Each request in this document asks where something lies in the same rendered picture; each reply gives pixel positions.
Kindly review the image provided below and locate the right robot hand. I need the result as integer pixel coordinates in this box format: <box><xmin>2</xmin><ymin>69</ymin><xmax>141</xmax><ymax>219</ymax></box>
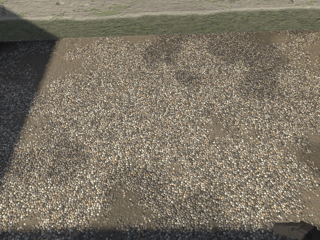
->
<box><xmin>273</xmin><ymin>221</ymin><xmax>320</xmax><ymax>240</ymax></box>

